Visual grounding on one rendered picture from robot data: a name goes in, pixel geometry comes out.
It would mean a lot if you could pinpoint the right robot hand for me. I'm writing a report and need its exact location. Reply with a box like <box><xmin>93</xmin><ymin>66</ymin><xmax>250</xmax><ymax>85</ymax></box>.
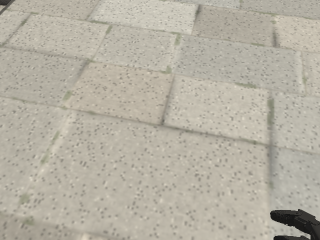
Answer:
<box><xmin>270</xmin><ymin>209</ymin><xmax>320</xmax><ymax>240</ymax></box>

